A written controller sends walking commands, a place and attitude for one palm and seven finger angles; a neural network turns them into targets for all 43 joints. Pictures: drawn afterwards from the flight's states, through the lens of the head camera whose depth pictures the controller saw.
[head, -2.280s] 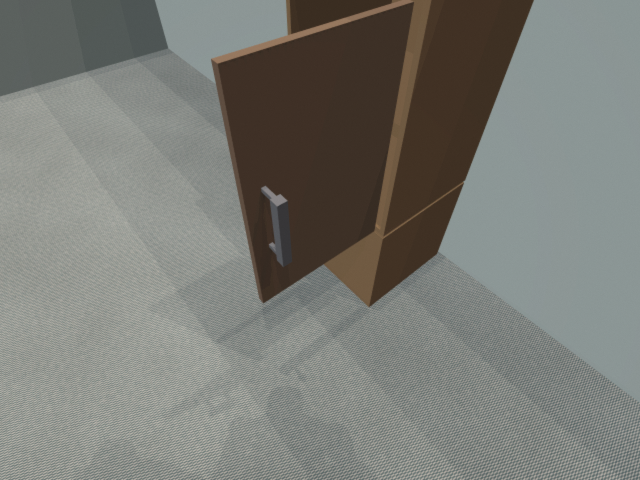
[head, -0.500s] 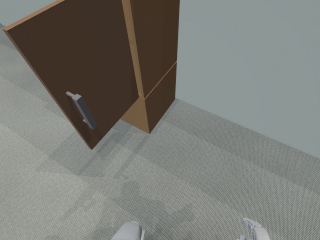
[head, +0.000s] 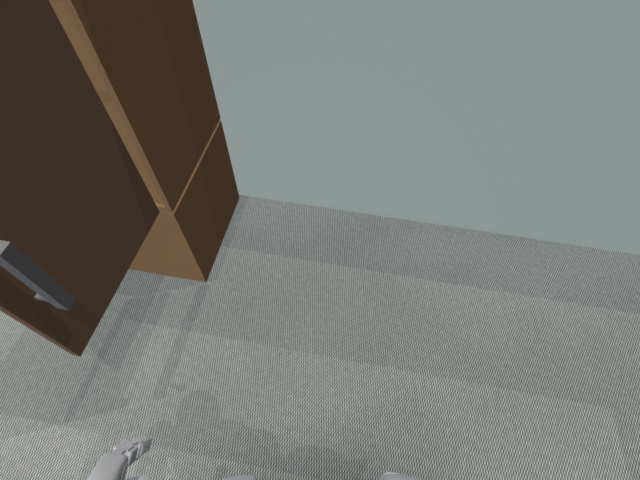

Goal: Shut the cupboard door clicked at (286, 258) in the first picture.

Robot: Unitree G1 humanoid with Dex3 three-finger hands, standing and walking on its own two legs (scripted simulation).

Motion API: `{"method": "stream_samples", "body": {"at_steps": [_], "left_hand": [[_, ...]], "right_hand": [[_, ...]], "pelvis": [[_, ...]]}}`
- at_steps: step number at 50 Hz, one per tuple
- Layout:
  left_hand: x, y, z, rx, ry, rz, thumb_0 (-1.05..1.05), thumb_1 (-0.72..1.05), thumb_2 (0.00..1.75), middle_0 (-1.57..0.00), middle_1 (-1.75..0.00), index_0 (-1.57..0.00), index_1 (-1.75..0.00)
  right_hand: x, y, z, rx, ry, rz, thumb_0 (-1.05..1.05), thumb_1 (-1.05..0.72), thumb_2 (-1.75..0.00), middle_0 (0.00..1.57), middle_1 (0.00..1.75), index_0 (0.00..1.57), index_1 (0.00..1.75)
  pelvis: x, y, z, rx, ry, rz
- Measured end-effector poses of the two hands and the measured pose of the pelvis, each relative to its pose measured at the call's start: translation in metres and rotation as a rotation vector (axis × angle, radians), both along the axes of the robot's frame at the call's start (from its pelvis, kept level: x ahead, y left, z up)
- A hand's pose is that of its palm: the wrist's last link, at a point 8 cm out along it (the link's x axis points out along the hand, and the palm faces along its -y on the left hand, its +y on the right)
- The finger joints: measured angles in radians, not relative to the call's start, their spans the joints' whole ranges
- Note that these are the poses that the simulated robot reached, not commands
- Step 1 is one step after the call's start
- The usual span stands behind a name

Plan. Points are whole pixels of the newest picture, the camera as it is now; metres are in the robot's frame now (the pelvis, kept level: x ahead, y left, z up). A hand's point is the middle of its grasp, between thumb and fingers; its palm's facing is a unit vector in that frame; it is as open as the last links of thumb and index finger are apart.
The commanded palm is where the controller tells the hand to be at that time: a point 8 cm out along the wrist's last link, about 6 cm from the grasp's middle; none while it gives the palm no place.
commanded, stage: walk to a spot facing it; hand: left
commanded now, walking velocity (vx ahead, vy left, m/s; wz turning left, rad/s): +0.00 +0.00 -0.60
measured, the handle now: (24, 276) +0.37 +0.48 -0.06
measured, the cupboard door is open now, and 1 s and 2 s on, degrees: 89 89 89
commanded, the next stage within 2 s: turn to face it in 1.40 s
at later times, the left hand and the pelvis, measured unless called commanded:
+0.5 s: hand (244, 391) +0.24 +0.13 -0.14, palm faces -0.35 -0.93 -0.12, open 7.4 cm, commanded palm none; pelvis +0.08 -0.01 +0.02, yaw -19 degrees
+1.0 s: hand (317, 326) +0.36 +0.03 -0.16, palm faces -0.46 -0.87 -0.19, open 7.3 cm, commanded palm none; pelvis +0.24 -0.13 +0.01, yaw -30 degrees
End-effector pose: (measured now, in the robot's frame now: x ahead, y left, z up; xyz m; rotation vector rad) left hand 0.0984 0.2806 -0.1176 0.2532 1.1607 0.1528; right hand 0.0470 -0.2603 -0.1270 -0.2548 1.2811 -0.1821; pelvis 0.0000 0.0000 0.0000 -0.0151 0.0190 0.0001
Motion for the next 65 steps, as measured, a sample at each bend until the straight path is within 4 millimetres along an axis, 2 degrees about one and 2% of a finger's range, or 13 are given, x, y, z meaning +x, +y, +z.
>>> {"method": "stream_samples", "body": {"at_steps": [3,7,13,16,25,30,34,38,47,52,55,59,65], "left_hand": [[0.020,-0.015,-0.001,0.020,-0.021,-0.060,0.01,0.91,0.90,-0.20,-0.30,-0.20,-0.30],[0.030,-0.033,0.000,0.001,-0.004,-0.106,0.01,0.90,0.89,-0.20,-0.30,-0.20,-0.30],[0.045,-0.045,-0.012,-0.077,0.034,-0.172,0.01,0.90,0.89,-0.20,-0.30,-0.20,-0.30],[0.063,-0.050,-0.019,-0.107,0.059,-0.211,0.01,0.90,0.89,-0.20,-0.30,-0.20,-0.30],[0.155,-0.098,-0.001,-0.155,0.020,-0.348,0.01,0.91,0.90,-0.20,-0.30,-0.20,-0.30],[0.214,-0.154,-0.006,-0.153,0.022,-0.473,0.01,0.91,0.90,-0.19,-0.30,-0.19,-0.30],[0.264,-0.206,-0.014,-0.149,-0.039,-0.550,0.01,0.91,0.90,-0.19,-0.30,-0.20,-0.30],[0.279,-0.229,-0.017,-0.133,-0.069,-0.533,0.01,0.91,0.89,-0.20,-0.30,-0.20,-0.30],[0.274,-0.213,-0.009,-0.052,0.120,-0.465,-0.01,0.94,0.89,-0.20,-0.30,-0.20,-0.30],[0.282,-0.203,-0.018,-0.051,0.212,-0.411,0.00,0.92,0.89,-0.20,-0.30,-0.20,-0.30],[0.295,-0.202,-0.030,-0.050,0.272,-0.397,0.00,0.92,0.89,-0.20,-0.30,-0.20,-0.30],[0.334,-0.219,-0.027,-0.046,0.294,-0.438,0.01,0.91,0.89,-0.20,-0.30,-0.20,-0.30],[0.422,-0.283,-0.009,-0.079,0.196,-0.522,0.01,0.91,0.90,-0.19,-0.30,-0.19,-0.30]], "right_hand": [[-0.020,-0.020,-0.009,-0.016,0.041,-0.072,0.01,-0.90,-0.90,0.20,0.30,0.20,0.30],[-0.031,-0.027,0.002,-0.029,0.036,-0.131,0.01,-0.91,-0.90,0.20,0.29,0.19,0.30],[-0.031,-0.010,0.017,-0.032,-0.043,-0.192,0.01,-0.91,-0.90,0.20,0.29,0.19,0.30],[-0.044,0.005,0.019,-0.045,-0.052,-0.232,0.00,-0.91,-0.90,0.20,0.29,0.19,0.30],[-0.102,0.053,0.034,0.047,0.168,-0.421,0.00,-0.90,-0.90,0.20,0.30,0.20,0.30],[-0.120,0.068,0.028,0.116,0.265,-0.558,0.00,-0.90,-0.90,0.20,0.30,0.20,0.30],[-0.122,0.065,0.012,0.183,0.340,-0.640,0.00,-0.90,-0.90,0.20,0.30,0.20,0.30],[-0.085,0.030,-0.004,0.192,0.322,-0.664,0.01,-0.90,-0.90,0.20,0.30,0.20,0.30],[0.101,-0.090,0.012,0.066,-0.084,-0.561,0.01,-0.91,-0.90,0.20,0.29,0.19,0.30],[0.196,-0.129,0.021,0.023,-0.206,-0.484,0.00,-0.91,-0.90,0.20,0.29,0.19,0.30],[0.239,-0.143,0.019,-0.013,-0.262,-0.460,0.00,-0.91,-0.90,0.20,0.29,0.19,0.30],[0.252,-0.144,0.021,-0.010,-0.244,-0.501,0.00,-0.91,-0.90,0.20,0.29,0.20,0.30],[0.218,-0.137,0.020,0.033,-0.061,-0.638,-0.01,-0.94,-0.90,0.20,0.30,0.20,0.30]], "pelvis": [[-0.003,-0.004,-0.005,0.002,-0.009,-0.041],[-0.001,-0.004,0.002,0.012,-0.015,-0.084],[0.018,0.007,0.005,0.010,-0.002,-0.162],[0.030,0.012,0.003,-0.008,0.005,-0.206],[0.077,-0.007,0.023,-0.019,0.028,-0.325],[0.105,-0.032,0.016,-0.007,0.025,-0.396],[0.131,-0.065,-0.001,0.006,0.014,-0.430],[0.151,-0.089,-0.006,0.006,-0.010,-0.463],[0.214,-0.122,0.015,0.001,0.010,-0.519],[0.266,-0.135,0.011,-0.013,0.001,-0.531],[0.300,-0.141,0.001,-0.013,-0.008,-0.553],[0.331,-0.154,0.006,0.004,-0.014,-0.585],[0.373,-0.183,0.021,0.010,-0.003,-0.629]]}}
